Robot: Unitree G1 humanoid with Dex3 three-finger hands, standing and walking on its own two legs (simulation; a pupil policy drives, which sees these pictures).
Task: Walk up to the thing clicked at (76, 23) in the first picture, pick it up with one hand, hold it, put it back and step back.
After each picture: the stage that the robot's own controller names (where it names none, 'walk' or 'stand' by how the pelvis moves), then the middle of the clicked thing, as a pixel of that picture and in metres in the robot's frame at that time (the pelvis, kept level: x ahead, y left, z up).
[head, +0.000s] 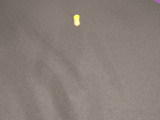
stand; (76, 20) +1.83 +0.09 -0.72
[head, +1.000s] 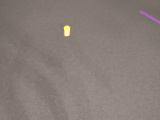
walk; (66, 31) +1.70 +0.15 -0.72
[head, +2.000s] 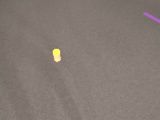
walk; (56, 55) +1.11 +0.24 -0.71
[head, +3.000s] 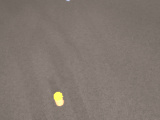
walk; (58, 99) +0.66 +0.23 -0.69
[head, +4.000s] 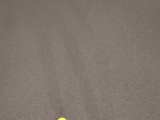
walk; out of the picture +0.38 +0.23 -0.70
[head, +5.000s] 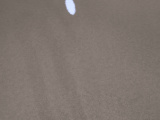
stand; out of the picture +0.31 +0.20 -0.72
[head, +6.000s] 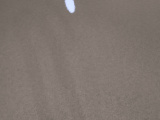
stand; out of the picture +0.30 +0.20 -0.73
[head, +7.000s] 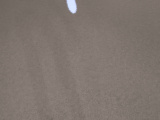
stand; out of the picture +0.31 +0.21 -0.73
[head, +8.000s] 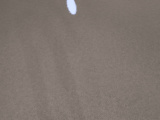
stand; out of the picture +0.31 +0.21 -0.73
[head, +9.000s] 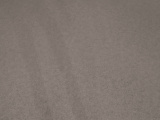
go down; out of the picture +0.32 +0.21 -0.69
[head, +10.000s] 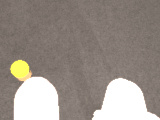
go down; (22, 71) +0.38 +0.25 -0.29
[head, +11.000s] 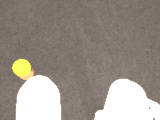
close in; (24, 70) +0.38 +0.26 -0.29
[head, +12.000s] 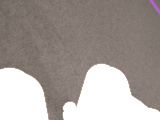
close in; out of the picture +0.36 +0.29 -0.21
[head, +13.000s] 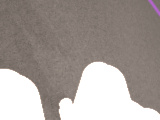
close; out of the picture +0.35 +0.30 -0.21
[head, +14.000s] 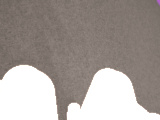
lift; out of the picture +0.30 +0.27 -0.19
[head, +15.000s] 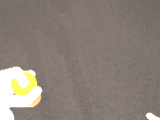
lift; (27, 90) +0.32 +0.19 +0.00
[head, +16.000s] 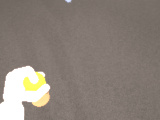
hold; (37, 89) +0.33 +0.17 +0.00
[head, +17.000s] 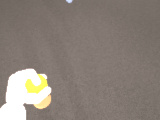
hold; (39, 92) +0.33 +0.17 -0.01
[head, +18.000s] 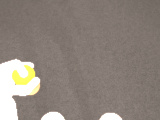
crouch; (27, 80) +0.36 +0.20 -0.07
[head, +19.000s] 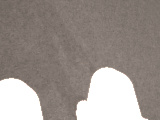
lower; out of the picture +0.39 +0.28 -0.18
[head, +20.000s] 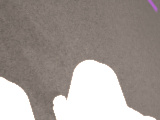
lower; out of the picture +0.38 +0.31 -0.22
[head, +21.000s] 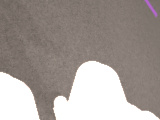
lower; out of the picture +0.38 +0.31 -0.22
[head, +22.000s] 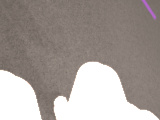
lower; out of the picture +0.37 +0.31 -0.22
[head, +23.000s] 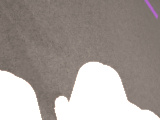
lower; out of the picture +0.37 +0.31 -0.22
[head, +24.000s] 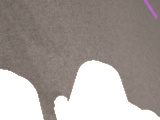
withdraw; out of the picture +0.36 +0.29 -0.22
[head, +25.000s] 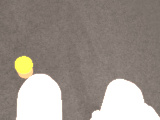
walk; (24, 68) +0.39 +0.25 -0.28
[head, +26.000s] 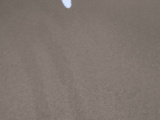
stand; out of the picture +0.32 +0.19 -0.65
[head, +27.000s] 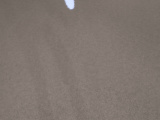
stand; out of the picture +0.34 +0.21 -0.67
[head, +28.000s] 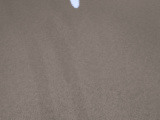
stand; out of the picture +0.35 +0.20 -0.68
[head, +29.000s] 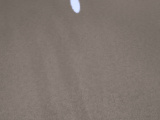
walk; out of the picture +0.36 +0.20 -0.72
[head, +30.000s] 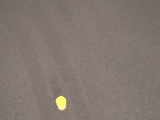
walk; (61, 103) +0.48 +0.16 -0.69
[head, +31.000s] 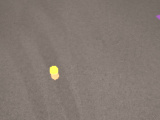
walk; (54, 72) +0.76 +0.24 -0.70
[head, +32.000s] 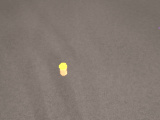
stand; (63, 69) +0.96 +0.22 -0.71
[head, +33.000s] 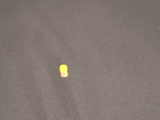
stand; (63, 71) +0.96 +0.21 -0.72
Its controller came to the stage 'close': yes
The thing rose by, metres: 0.70
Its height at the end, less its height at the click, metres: +0.00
